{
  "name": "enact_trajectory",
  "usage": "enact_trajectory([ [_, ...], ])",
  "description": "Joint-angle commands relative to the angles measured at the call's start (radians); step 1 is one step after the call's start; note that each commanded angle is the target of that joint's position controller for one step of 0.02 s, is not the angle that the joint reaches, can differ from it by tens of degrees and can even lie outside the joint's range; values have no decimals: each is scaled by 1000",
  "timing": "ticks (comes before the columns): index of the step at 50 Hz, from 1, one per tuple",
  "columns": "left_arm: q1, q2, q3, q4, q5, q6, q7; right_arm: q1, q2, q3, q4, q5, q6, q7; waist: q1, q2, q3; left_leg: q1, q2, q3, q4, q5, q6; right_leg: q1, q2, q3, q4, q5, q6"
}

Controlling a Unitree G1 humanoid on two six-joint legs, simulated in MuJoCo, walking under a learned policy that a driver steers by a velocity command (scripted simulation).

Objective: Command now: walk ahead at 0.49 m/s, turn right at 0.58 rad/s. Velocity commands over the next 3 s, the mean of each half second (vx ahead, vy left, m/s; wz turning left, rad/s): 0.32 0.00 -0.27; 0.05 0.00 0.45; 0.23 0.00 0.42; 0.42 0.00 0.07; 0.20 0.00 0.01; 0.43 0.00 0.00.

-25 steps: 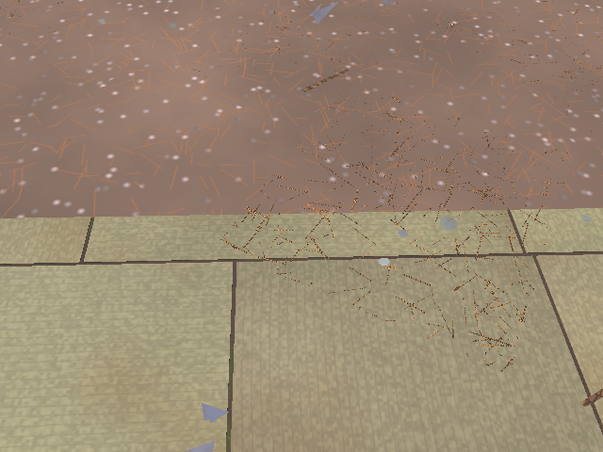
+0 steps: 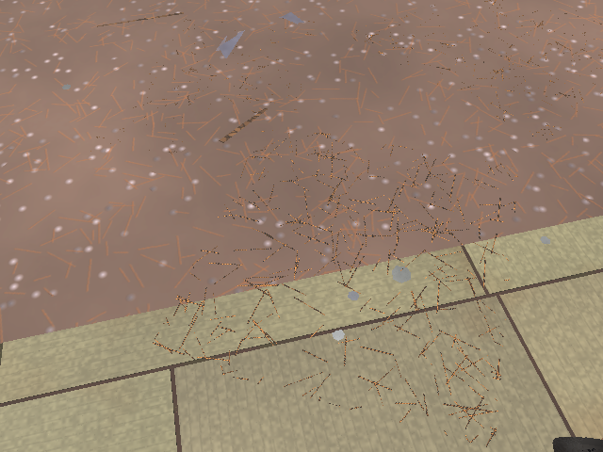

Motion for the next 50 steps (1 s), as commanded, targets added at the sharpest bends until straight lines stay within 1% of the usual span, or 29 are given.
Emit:
enact_trajectory([
  [1, 7, 169, 39, -59, -9, -7, 14, -105, -34, 3, -86, 10, -15, 15, 14, -98, 7, 149, -81, 62, -158, 134, -6, -140, -205, 180, -112, 72, -111],
  [6, 62, 166, 39, -51, -10, 10, 24, -144, -87, -5, -123, 23, -38, 43, 7, -124, -18, 173, -111, 25, -272, -4, 29, 44, -267, 317, 45, 113, -97],
  [8, 37, 159, 38, -65, -5, 17, 26, -17, -123, -22, -97, 16, -47, 37, -68, -155, -62, 352, -124, 51, -332, -39, 75, 43, -229, 320, 168, 270, -59],
  [9, 16, 120, 24, -87, 3, 16, 22, 113, -167, -36, -83, -8, -53, 30, -134, -128, -183, 587, -32, -8, -298, 41, 135, -29, -167, 265, 380, 302, -17],
  [10, 103, 65, 9, -113, -2, 12, 24, 241, -256, -56, -76, -36, -46, 20, -133, 70, -362, 979, 215, -300, -251, 220, 270, -317, -38, 129, 727, 17, 68],
  [11, 193, 85, -1, -118, -6, 6, 23, 281, -217, -51, -51, -13, -27, 31, -103, 301, -470, 1091, 353, -605, -308, 224, 377, -500, -8, 96, 939, -459, 103],
  [12, 170, 173, 21, -93, -13, 11, 25, 232, -124, -25, -72, 3, -17, 34, -113, 161, -347, 978, 313, -526, -322, 186, 349, -553, -66, 134, 1032, -420, 117],
  [13, 84, 184, 25, -102, -9, 20, 28, 180, -80, -10, -80, 2, -5, 36, -117, 69, -230, 840, 254, -361, -322, 264, 313, -555, -90, 93, 1044, -361, 133],
  [14, 35, 160, 21, -110, 4, 26, 30, 135, -54, 5, -68, -2, 1, 44, -96, 11, -144, 698, 195, -253, -343, 376, 299, -532, -115, 67, 981, -326, 140],
  [16, 28, 106, 15, -120, 19, 39, 28, 84, -32, 19, -48, -6, 2, 56, -36, 40, -86, 520, 112, -137, -389, 467, 274, -414, -175, 18, 791, -275, 143],
  [17, 32, 71, 4, -120, 22, 42, 27, 69, -41, 17, -40, -6, 4, 59, -24, 66, -90, 472, 83, -99, -401, 528, 275, -351, -172, -15, 685, -246, 153],
  [19, 9, 45, -8, -130, 27, 39, 30, 54, -93, 1, -32, 0, 16, 51, -20, 96, -134, 441, 59, -60, -401, 618, 286, -238, -153, -49, 504, -172, 170],
  [22, -55, 92, -1, -144, 17, 47, 36, 81, -167, -25, -22, 21, 44, 38, -44, 99, -173, 468, 69, -91, -403, 476, 283, -181, -119, -55, 386, -43, 171],
  [25, -130, 115, 7, -171, 17, 62, 41, 94, -171, -29, -19, 36, 69, 28, -57, 99, -125, 434, 65, -160, -403, 173, 263, -162, -108, -41, 295, -38, 150],
  [27, -123, 118, 14, -175, 18, 57, 40, 81, -153, -25, -23, 47, 83, 17, -28, 98, -96, 388, 33, -199, -368, 4, 224, -77, -105, -42, 139, 44, 122],
  [28, -108, 143, 23, -179, 23, 52, 44, 100, -128, -18, -22, 47, 87, 12, -21, 75, -96, 344, 0, -201, -324, -86, 181, 1, -155, -12, 68, 105, 93],
  [29, -66, 205, 36, -187, 40, 51, 54, 119, -77, -3, -35, 30, 86, 12, -23, -40, -143, 252, -58, -146, -178, -267, 127, 116, -327, 114, 60, 223, 29],
  [30, -73, 255, 49, -185, 48, 62, 57, 181, -29, 9, -54, 28, 82, 10, -68, -269, -149, 106, -195, 31, 11, -569, 71, 143, -507, 296, 18, 369, -112],
  [31, -65, 209, 41, -186, 51, 60, 53, 169, -102, -10, -55, 26, 82, 9, -32, -283, -153, 66, -166, 58, 246, -676, 29, 105, -570, 361, -7, 416, -204],
  [32, -105, 162, 26, -197, 45, 51, 51, 185, -149, -31, -43, 31, 91, 8, -50, -208, -135, 50, -139, 34, 365, -626, 12, 87, -522, 286, 3, 419, -185],
  [34, -205, 130, 17, -209, 27, 43, 46, 221, -140, -41, -17, 29, 125, -6, -85, -163, -103, 41, -110, 37, 422, -514, -23, 46, -430, 131, 14, 392, -109],
  [37, -205, 147, 24, -190, 32, 50, 49, 177, -84, -25, -59, 34, 145, 0, -76, -174, -79, 76, -99, 89, 350, -414, -51, 0, -395, 18, -8, 416, -111],
  [40, -204, 171, 34, -181, 29, 61, 56, 129, -63, -10, -103, 34, 146, 19, -53, -191, -109, 171, -79, 120, 169, -364, -42, 4, -405, -40, -2, 400, -114],
  [44, -186, 213, 49, -163, 11, 64, 47, 122, -98, -20, -138, 32, 152, 44, -49, -203, -120, 275, -86, 161, -1, -339, 5, 19, -450, -51, 33, 378, -101],
  [46, -202, 218, 52, -156, -8, 62, 44, 165, -98, -27, -132, 30, 156, 53, -84, -189, -112, 373, -109, 192, -167, -232, 49, -11, -440, -83, 99, 308, -52],
  [47, -171, 197, 48, -139, -13, 60, 41, 195, -113, -37, -122, 25, 157, 49, -91, -158, -114, 461, -132, 183, -255, -152, 80, -57, -407, -120, 168, 217, 0],
  [48, -115, 155, 39, -121, 8, 59, 33, 222, -174, -58, -124, 23, 156, 36, -81, -1, -120, 596, -51, 45, -324, 90, 128, -186, -338, -209, 344, 36, 86],
  [49, -130, 90, 14, -168, 64, 58, 27, 224, -290, -77, -161, 13, 155, 17, -57, 313, -113, 715, 228, -336, -330, 476, 293, -483, -191, -254, 667, -478, 192],
  [50, -232, 138, 27, -197, 42, 54, 35, 265, -269, -68, -169, -22, 133, 31, -148, 219, -185, 654, 287, -421, -378, 402, 431, -531, -137, -79, 836, -522, 187],
])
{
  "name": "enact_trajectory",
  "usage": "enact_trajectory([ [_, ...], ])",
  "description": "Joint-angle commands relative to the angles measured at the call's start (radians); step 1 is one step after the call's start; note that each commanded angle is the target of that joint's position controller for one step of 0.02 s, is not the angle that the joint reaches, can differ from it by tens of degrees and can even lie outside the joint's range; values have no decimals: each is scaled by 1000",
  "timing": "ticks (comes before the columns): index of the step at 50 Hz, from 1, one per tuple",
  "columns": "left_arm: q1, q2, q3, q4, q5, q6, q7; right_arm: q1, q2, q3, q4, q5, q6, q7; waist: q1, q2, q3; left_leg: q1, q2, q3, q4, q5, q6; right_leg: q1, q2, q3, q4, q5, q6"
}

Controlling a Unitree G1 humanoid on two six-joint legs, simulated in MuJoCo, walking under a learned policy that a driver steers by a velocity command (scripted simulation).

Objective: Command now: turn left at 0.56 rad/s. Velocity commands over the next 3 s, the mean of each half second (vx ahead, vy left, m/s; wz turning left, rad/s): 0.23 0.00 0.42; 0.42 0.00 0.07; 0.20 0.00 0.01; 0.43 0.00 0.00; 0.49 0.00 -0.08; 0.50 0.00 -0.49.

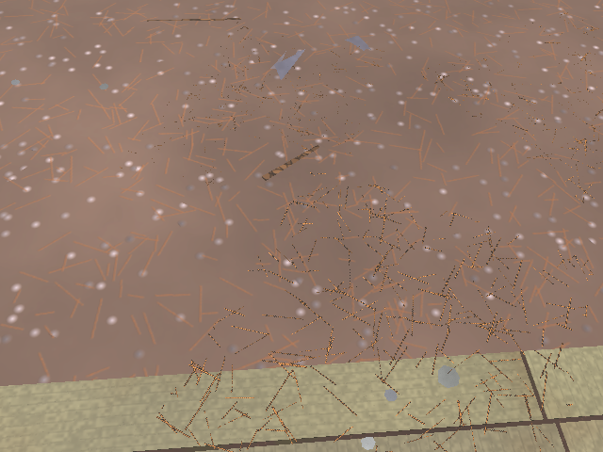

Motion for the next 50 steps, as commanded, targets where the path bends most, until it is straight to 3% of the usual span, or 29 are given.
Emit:
enact_trajectory([
  [1, -84, 112, 26, -110, -11, -15, 6, 108, -231, -57, -67, -36, -43, -2, -71, 192, -154, 284, 354, -466, -258, 582, 293, -333, 77, 143, 448, -160, 0],
  [2, -62, 116, 31, -95, -14, -10, 13, 48, -203, -52, -69, -15, -52, -7, -37, 152, -125, 258, 292, -397, -254, 486, 230, -342, 62, 157, 429, -63, -11],
  [3, -47, 119, 36, -76, -6, -6, 22, 7, -168, -41, -79, 2, -49, -14, -22, 127, -118, 239, 257, -365, -253, 432, 189, -336, 52, 165, 404, -2, -9],
  [4, -29, 121, 39, -71, 0, -4, 25, -19, -159, -35, -85, 9, -45, -21, -4, 133, -117, 197, 232, -338, -256, 439, 176, -295, 61, 162, 399, 47, -2],
  [6, 4, 104, 37, -69, -5, -14, 11, 11, -141, -30, -86, 11, -42, -31, 0, 145, -157, 203, 193, -344, -303, 139, 173, -266, 73, 151, 338, 145, -3],
  [8, -39, 95, 32, -84, -13, -29, -1, 40, -143, -30, -86, 15, -48, -38, -26, 170, -119, 217, 189, -406, -365, -157, 176, -294, 80, 152, 192, 188, -3],
  [12, -77, 80, 22, -91, -16, -68, -25, 66, -165, -37, -76, 10, -61, -44, -49, 183, -87, 217, 194, -427, -376, -170, 177, -232, 90, 155, -45, 222, -3],
  [17, -84, 74, 10, -94, -26, -107, -51, 104, -165, -29, -52, 11, -71, -24, -71, 173, -51, 126, 197, -454, -369, -221, 184, -84, 97, 114, -180, 205, -37],
  [19, -58, 76, 9, -89, -33, -120, -56, 98, -160, -24, -48, 13, -70, -17, -47, 161, -37, 90, 190, -468, -350, -247, 173, -5, 101, 101, -253, 230, -67],
  [21, 23, 74, 11, -61, -29, -129, -53, 86, -126, -10, -49, 12, -67, -14, 5, 141, -48, 24, 140, -449, -292, -263, 137, 153, 105, 88, -334, 264, -92],
  [22, 99, 91, 16, -44, -24, -133, -47, 71, -86, 3, -55, 9, -70, -14, 40, 118, -70, -47, 103, -412, -208, -262, 103, 267, 48, 141, -348, 237, -113],
  [23, 219, 139, 24, -22, -11, -134, -40, 46, -14, 25, -71, 2, -76, -13, 78, -21, -97, -168, 9, -283, 60, -254, 43, 391, -108, 328, -428, 125, -164],
  [24, 284, 246, 50, 8, 3, -127, -48, 46, -25, 21, -124, 24, -94, -19, 58, -244, -66, -417, -79, -135, 287, -311, 6, 457, -269, 707, -555, -143, -305],
  [25, 270, 189, 39, 2, -11, -131, -53, 27, -117, -2, -114, 32, -107, -23, 71, -169, 10, -534, -17, -160, 439, -309, -3, 432, -302, 770, -579, -255, -348],
  [26, 242, 137, 22, -9, -19, -130, -50, 29, -131, -9, -101, 32, -114, -16, 57, -135, 36, -571, 14, -167, 493, -211, -2, 432, -257, 690, -573, -227, -321],
  [29, 182, 101, 1, -28, -11, -120, -43, 1, -87, -5, -92, 8, -124, 0, 33, -87, 30, -533, 82, -114, 458, -12, -22, 374, -161, 481, -602, 44, -266],
  [33, 205, 105, -3, -14, -17, -111, -34, -65, -26, 14, -112, 8, -126, 6, 49, -79, 19, -435, 82, -42, 279, 152, -68, 307, -93, 291, -633, 347, -260],
  [36, 244, 125, -1, 7, -24, -101, -29, -148, 4, 27, -131, 13, -133, 17, 79, -80, 27, -324, 59, -10, 84, 264, -76, 268, -73, 208, -626, 447, -244],
  [39, 289, 142, 1, 30, -33, -93, -31, -202, -9, 24, -147, 24, -138, 33, 90, -82, 47, -263, 43, -6, -12, 294, -58, 287, -112, 211, -617, 463, -242],
  [42, 289, 160, 8, 43, -39, -80, -28, -193, -45, 11, -153, 27, -141, 42, 50, -91, 42, -212, 31, -14, -72, 232, -9, 372, -156, 214, -563, 609, -218],
  [43, 276, 170, 11, 43, -36, -74, -26, -142, -68, 0, -141, 19, -141, 39, 12, -97, 7, -128, 5, 1, -92, 212, 12, 394, -141, 192, -478, 814, -200],
  [44, 264, 169, 10, 40, -33, -67, -22, -16, -100, -20, -104, 8, -140, 32, -61, -87, -81, 51, -27, 28, -126, 256, 42, 380, -100, 152, -319, 1002, -171],
  [45, 263, 147, 0, 26, -22, -69, -18, 119, -141, -34, -73, -4, -138, 20, -123, -67, -192, 301, 35, -17, -107, 402, 76, 261, -53, 127, -120, 954, -130],
  [46, 340, 43, -33, -15, 1, -81, -20, 236, -241, -49, -61, -44, -133, 10, -110, 168, -389, 728, 324, -377, -51, 632, 207, -93, 73, 86, 278, 488, -57],
  [47, 416, 36, -43, 26, -7, -93, -26, 247, -201, -38, -49, -27, -123, 15, -93, 315, -546, 775, 455, -663, -157, 718, 315, -193, 171, 202, 508, -153, -28],
  [48, 355, 137, -12, 26, -34, -93, -30, 178, -142, -19, -57, -14, -114, 17, -95, 204, -418, 635, 406, -522, -170, 717, 277, -237, 111, 243, 578, -133, -30],
  [49, 266, 133, -14, 4, -42, -91, -30, 114, -105, -6, -53, -5, -112, 17, -73, 153, -275, 504, 351, -369, -175, 768, 242, -273, 67, 192, 550, -95, -31],
  [50, 226, 112, -17, -1, -29, -84, -25, 57, -79, 3, -43, -1, -113, 20, -39, 83, -189, 371, 295, -286, -209, 777, 213, -264, 31, 163, 471, -38, -26],
])
Over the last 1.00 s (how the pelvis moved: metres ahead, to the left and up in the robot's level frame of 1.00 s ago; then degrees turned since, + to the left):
0.27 0.06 -0.02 11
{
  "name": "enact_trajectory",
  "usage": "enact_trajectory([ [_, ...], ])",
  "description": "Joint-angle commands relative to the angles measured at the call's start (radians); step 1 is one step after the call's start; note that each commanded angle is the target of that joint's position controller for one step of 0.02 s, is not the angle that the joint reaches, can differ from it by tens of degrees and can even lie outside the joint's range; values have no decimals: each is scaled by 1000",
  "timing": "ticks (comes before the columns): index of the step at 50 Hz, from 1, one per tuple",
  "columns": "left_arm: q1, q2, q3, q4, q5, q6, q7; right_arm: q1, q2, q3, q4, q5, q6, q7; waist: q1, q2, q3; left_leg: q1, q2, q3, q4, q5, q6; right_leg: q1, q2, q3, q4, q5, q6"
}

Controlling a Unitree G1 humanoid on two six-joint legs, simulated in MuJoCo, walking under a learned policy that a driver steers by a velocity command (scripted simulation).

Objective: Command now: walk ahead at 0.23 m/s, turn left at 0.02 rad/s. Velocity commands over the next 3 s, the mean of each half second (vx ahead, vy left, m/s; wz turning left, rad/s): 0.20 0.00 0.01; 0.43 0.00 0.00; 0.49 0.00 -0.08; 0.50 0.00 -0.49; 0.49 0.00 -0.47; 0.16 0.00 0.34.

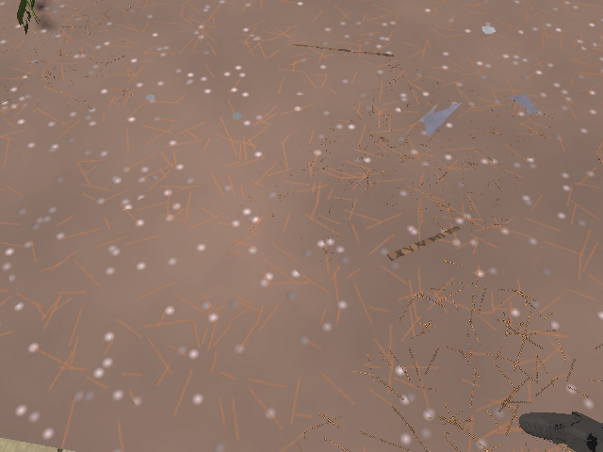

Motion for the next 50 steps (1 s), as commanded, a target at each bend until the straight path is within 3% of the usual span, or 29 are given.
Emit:
enact_trajectory([
  [1, -7, 117, 32, -75, 8, 0, 12, 115, -97, -31, 1, 6, -1, -1, -51, 65, -172, 366, 267, -248, -183, 612, 194, -280, -92, 3, 63, 55, 9],
  [3, 40, 68, 24, -56, 14, 29, 19, 69, -93, -31, 18, -12, -12, 3, -4, 83, -165, 212, 242, -181, -242, 639, 201, -135, -92, -10, -9, 133, 28],
  [5, 33, 49, 19, -63, 22, 41, 27, 29, -94, -30, 38, -17, -21, 0, 18, 100, -157, 151, 225, -125, -263, 660, 209, -81, -90, -16, -144, 187, 40],
  [8, -56, 42, 12, -84, 30, 46, 29, 30, -115, -34, 74, -13, -9, -14, -9, 109, -164, 151, 209, -91, -273, 555, 190, -32, -90, -21, -329, 319, 35],
  [12, -142, 75, 23, -106, 25, 58, 26, 59, -123, -29, 121, -9, 17, -18, -38, 86, -130, 157, 223, -141, -278, 220, 177, 14, -77, -17, -469, 345, 15],
  [15, -147, 89, 30, -108, 37, 54, 27, 85, -98, -16, 147, 10, 29, -19, -32, 62, -101, 124, 162, -168, -240, -210, 105, 115, -59, -40, -628, 378, -29],
  [16, -147, 115, 35, -119, 29, 50, 31, 108, -99, -15, 153, 3, 32, -21, -45, 40, -86, 103, 133, -172, -201, -348, 83, 121, -87, -12, -627, 336, -54],
  [17, -178, 170, 48, -123, 20, 48, 34, 166, -88, -15, 152, 3, 29, -23, -100, -67, -65, 32, 64, -123, -175, -445, 60, 112, -114, 34, -633, 168, -98],
  [18, -162, 145, 51, -120, 9, 43, 27, 127, -95, -14, 148, 6, 26, -30, -59, -105, -31, 41, 19, -51, -106, -456, 34, 35, -112, 80, -714, -42, -130],
  [19, -128, 125, 45, -111, 10, 33, 21, 104, -86, -15, 138, 14, 20, -34, -46, -156, -10, 10, -4, -9, -11, -423, 21, 33, -152, 157, -789, -133, -158],
  [20, -86, 130, 46, -96, 14, 24, 16, 95, -60, -12, 133, 19, 12, -35, -36, -220, -20, -27, -29, 27, 102, -359, 13, 82, -221, 278, -855, -151, -198],
  [21, -52, 140, 49, -87, 9, 15, 13, 82, -70, -15, 123, 17, 4, -32, -24, -251, -19, -72, -25, 9, 143, -332, 20, 131, -278, 379, -885, -111, -239],
  [22, -36, 144, 52, -83, 6, 6, 15, 63, -89, -22, 116, 19, -5, -26, -14, -243, -31, -121, 1, -25, 192, -355, 30, 183, -315, 423, -884, -42, -261],
  [24, -35, 149, 55, -89, 5, -4, 18, 33, -91, -24, 107, 31, -19, -13, -4, -191, -69, -165, 37, -54, 238, -404, 43, 244, -328, 407, -878, 63, -261],
  [26, -103, 160, 59, -105, -5, 3, 18, 39, -74, -20, 121, 38, -25, -2, -34, -157, -70, -32, 37, -26, 95, -302, 46, 161, -267, 281, -895, 127, -215],
  [28, -157, 163, 62, -114, -11, 16, 14, 113, -60, -21, 170, 24, -21, 4, -86, -147, -87, 207, -22, 51, -56, -55, 25, 35, -187, 139, -857, 236, -180],
  [30, -147, 112, 49, -112, -4, 17, 8, 226, -75, -33, 216, 21, -5, -1, -126, -106, -122, 405, -15, 34, -59, -61, 18, -82, -144, 75, -764, 196, -143],
  [31, -174, 51, 30, -127, 3, 11, 2, 304, -114, -44, 231, 25, 0, -12, -159, -7, -115, 491, 97, -118, -136, -154, 53, -187, -87, 13, -601, 158, -94],
  [32, -190, -6, 14, -173, 8, -10, 3, 364, -231, -70, 235, 25, 8, -20, -165, 243, -106, 588, 292, -452, -270, -327, 161, -387, 19, -114, -326, 114, -27],
  [33, -230, 58, 27, -193, -5, -28, 10, 397, -238, -73, 236, 16, 2, -18, -200, 250, -56, 596, 401, -670, -345, -402, 267, -550, 8, -44, -113, -46, -24],
  [34, -212, 96, 40, -188, -21, -41, 7, 360, -189, -57, 226, 14, -10, -22, -165, 173, -11, 603, 394, -635, -332, -399, 260, -636, -47, 6, -1, 5, -46],
  [35, -198, 95, 40, -175, -20, -49, 1, 327, -156, -47, 213, 12, -19, -22, -144, 140, -7, 599, 352, -549, -329, -332, 230, -653, -75, 4, 23, 92, -62],
  [37, -215, 88, 42, -173, 3, -56, -10, 277, -132, -35, 202, 12, -20, -20, -115, 95, 7, 552, 305, -407, -342, -77, 184, -629, -114, -6, -32, 215, -66],
  [38, -221, 70, 39, -176, 6, -54, -18, 274, -121, -30, 202, 10, -14, -21, -106, 102, 1, 520, 277, -338, -350, 43, 169, -584, -118, -23, -76, 255, -58],
  [40, -260, 31, 25, -191, 8, -48, -31, 282, -127, -30, 208, 14, -5, -28, -108, 93, -4, 472, 232, -226, -364, 195, 160, -518, -100, -68, -194, 336, -31],
  [43, -369, -14, 3, -228, 1, -47, -43, 300, -158, -35, 219, 17, 0, -41, -131, 86, 13, 372, 185, -125, -387, 225, 139, -369, -55, -112, -438, 499, -17],
  [45, -420, -2, 4, -247, -5, -45, -49, 345, -175, -40, 237, 23, -2, -43, -147, 93, 24, 365, 205, -124, -405, 193, 140, -307, -31, -119, -521, 565, -21],
  [47, -444, 19, 9, -262, -9, -44, -54, 357, -177, -43, 253, 32, -2, -43, -134, 96, 41, 415, 241, -128, -396, 216, 129, -303, -31, -91, -571, 578, -46],
  [50, -396, 68, 27, -256, -2, -44, -56, 347, -193, -53, 262, 31, 6, -45, -77, 103, -9, 514, 267, -108, -282, 492, 98, -215, -4, -97, -595, 503, -98],
])
Over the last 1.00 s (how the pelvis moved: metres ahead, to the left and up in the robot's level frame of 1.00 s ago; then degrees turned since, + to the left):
0.30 0.08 0.00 12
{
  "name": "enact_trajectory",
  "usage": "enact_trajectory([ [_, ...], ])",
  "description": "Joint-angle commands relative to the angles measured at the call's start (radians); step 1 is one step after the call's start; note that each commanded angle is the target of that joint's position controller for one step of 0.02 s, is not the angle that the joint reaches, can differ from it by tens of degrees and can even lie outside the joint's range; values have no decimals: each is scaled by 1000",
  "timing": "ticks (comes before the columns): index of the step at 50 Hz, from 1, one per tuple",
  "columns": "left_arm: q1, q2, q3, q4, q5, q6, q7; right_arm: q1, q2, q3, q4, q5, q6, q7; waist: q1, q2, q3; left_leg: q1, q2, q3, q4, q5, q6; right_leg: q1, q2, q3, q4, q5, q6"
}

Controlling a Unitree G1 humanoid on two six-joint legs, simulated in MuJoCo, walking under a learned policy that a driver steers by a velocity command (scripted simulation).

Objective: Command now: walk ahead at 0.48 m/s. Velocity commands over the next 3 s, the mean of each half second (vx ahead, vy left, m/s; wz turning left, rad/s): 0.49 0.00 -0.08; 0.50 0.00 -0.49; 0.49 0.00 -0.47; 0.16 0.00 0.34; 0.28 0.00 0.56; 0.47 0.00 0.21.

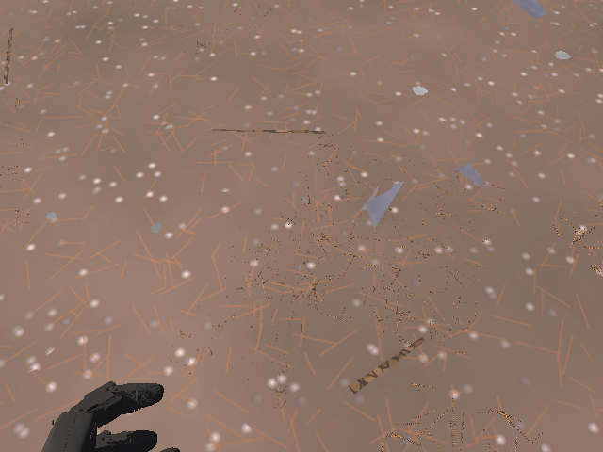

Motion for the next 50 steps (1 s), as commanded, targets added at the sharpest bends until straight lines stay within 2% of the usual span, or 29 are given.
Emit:
enact_trajectory([
  [1, 63, 140, 52, -48, 4, -10, 5, -39, -200, -49, -44, 0, -1, -7, 140, 132, -45, -41, 253, -77, 152, 890, 121, 206, 49, -30, -13, -45, -59],
  [2, 213, 175, 73, -1, 5, -5, 14, -45, -189, -44, -48, -5, 7, -9, 215, 120, -138, -95, 211, -46, 334, 959, 96, 412, 66, -47, -19, -38, -87],
  [3, 387, 229, 89, 35, 13, 3, 28, -38, -155, -29, -71, -25, 8, -12, 275, 36, -271, -315, 166, -27, 627, 690, 68, 726, -93, 127, 32, -37, -141],
  [4, 427, 304, 99, 55, 22, 2, 20, 116, 2, 15, -83, -21, -10, 0, 183, -252, -435, -683, -33, -50, 1006, -92, 9, 1040, -347, 647, -91, -315, -314],
  [5, 423, 203, 76, 54, 12, 3, 20, 43, -108, -9, -71, 3, -33, 9, 230, -178, -412, -795, -11, -175, 1120, -194, 21, 999, -342, 780, -223, -474, -294],
  [6, 339, 176, 63, 50, 9, 0, 23, -70, -165, -27, -113, 30, -46, 12, 216, -132, -224, -866, 40, -146, 1132, -118, 33, 852, -311, 628, -251, -443, -247],
  [7, 271, 160, 57, 43, 14, -2, 24, -129, -157, -24, -128, 26, -53, 7, 184, -39, -139, -836, 90, -120, 1086, -24, 36, 698, -274, 510, -273, -331, -225],
  [8, 226, 139, 52, 42, 23, -7, 20, -151, -145, -27, -130, 8, -51, 3, 150, -7, -82, -797, 121, -110, 1027, 33, 30, 573, -236, 419, -297, -209, -215],
  [9, 200, 120, 47, 43, 35, -14, 19, -123, -133, -30, -122, 1, -41, 2, 112, -31, -78, -729, 149, -122, 994, 71, 28, 497, -207, 358, -322, -145, -207],
  [12, 197, 121, 49, 69, 23, -31, 16, -105, -84, -23, -115, -6, -8, -4, 77, -39, -52, -684, 170, -107, 901, 99, 4, 389, -186, 263, -395, -98, -224],
  [16, 254, 160, 59, 106, 19, -27, 34, -264, -78, -19, -168, -23, -7, -3, 113, -14, 11, -773, 175, -95, 669, 307, -30, 384, -161, 188, -437, -79, -215],
  [19, 308, 186, 65, 129, 8, -14, 46, -380, -60, -11, -198, -22, -23, 6, 151, -6, 25, -721, 129, -72, 462, 445, -44, 386, -130, 146, -420, -62, -185],
  [22, 369, 201, 70, 157, -3, 0, 53, -474, -64, -7, -225, -12, -35, 21, 184, -12, 30, -683, 94, -68, 358, 467, -54, 430, -148, 169, -375, -88, -180],
  [24, 387, 202, 72, 166, -6, 10, 58, -503, -83, -12, -239, -7, -44, 30, 180, -26, 25, -663, 83, -86, 298, 425, -44, 482, -172, 208, -322, -103, -167],
  [26, 382, 211, 77, 169, -4, 21, 64, -470, -115, -22, -234, -4, -54, 34, 151, -53, 7, -594, 71, -88, 267, 350, -26, 514, -194, 251, -265, -94, -149],
  [27, 373, 209, 77, 168, -3, 27, 65, -415, -130, -30, -220, -3, -58, 33, 116, -65, -16, -512, 62, -72, 243, 314, -10, 510, -185, 254, -211, -55, -134],
  [28, 375, 181, 67, 167, 3, 29, 64, -298, -168, -51, -186, -6, -62, 25, 62, -54, -86, -340, 60, -62, 222, 293, 20, 478, -132, 225, -81, 17, -108],
  [29, 367, 115, 42, 141, 20, 27, 61, -131, -232, -71, -163, -25, -65, 15, -8, 27, -237, -69, 208, -194, 260, 282, 83, 336, -60, 173, 200, -99, -70],
  [30, 490, 18, 16, 112, 8, 10, 59, -51, -318, -94, -138, -28, -50, 14, 36, 305, -377, 284, 444, -589, 202, 127, 224, -45, 88, 54, 550, -527, 3],
  [31, 465, 102, 33, 120, -19, 2, 62, -41, -230, -74, -139, -24, -46, 18, 8, 282, -369, 249, 444, -734, 101, -80, 234, -165, 48, 152, 705, -597, 5],
  [32, 373, 180, 56, 100, -31, 3, 65, -105, -162, -54, -150, -22, -48, 17, 3, 195, -229, 131, 404, -586, 78, -101, 186, -210, 3, 160, 744, -513, -4],
  [33, 331, 177, 60, 91, -25, 9, 69, -177, -131, -43, -157, -25, -47, 17, 31, 145, -155, 10, 364, -464, 59, -5, 159, -185, -37, 136, 731, -432, -1],
  [34, 315, 165, 63, 86, -13, 16, 69, -228, -97, -34, -156, -26, -46, 17, 56, 138, -96, -88, 330, -376, 29, 80, 154, -157, -63, 136, 689, -371, 5],
  [36, 329, 126, 65, 83, -12, 37, 61, -271, -79, -32, -148, -33, -53, 15, 97, 164, -50, -206, 288, -243, -28, 181, 142, -73, -99, 131, 640, -307, 11],
  [38, 312, 95, 61, 66, -11, 55, 57, -271, -99, -42, -133, -31, -62, 12, 108, 130, -25, -240, 290, -160, -63, 273, 158, -81, -107, 123, 607, -264, 21],
  [40, 276, 88, 59, 43, -5, 63, 55, -258, -121, -51, -118, -32, -64, 7, 106, 101, -7, -235, 296, -96, -82, 338, 172, -115, -111, 127, 532, -198, 33],
  [45, 135, 68, 46, -6, -2, 54, 25, -230, -163, -62, -101, -26, -50, -5, 62, 76, 28, -202, 274, 69, -96, 397, 151, -83, -95, 56, 262, 8, 26],
  [48, 45, 67, 41, -47, -2, 55, 8, -182, -187, -71, -83, -13, -34, -7, 34, 65, 58, -125, 297, 115, -80, 412, 139, -89, -83, 17, 166, -1, 6],
  [50, 14, 79, 44, -71, -2, 57, -2, -165, -203, -77, -74, -1, -19, -7, 37, 70, 65, -61, 315, 138, -40, 480, 123, -87, -69, -7, 127, -61, -18],
])
Over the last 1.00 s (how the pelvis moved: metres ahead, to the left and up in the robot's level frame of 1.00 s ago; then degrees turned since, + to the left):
0.35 0.00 0.00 0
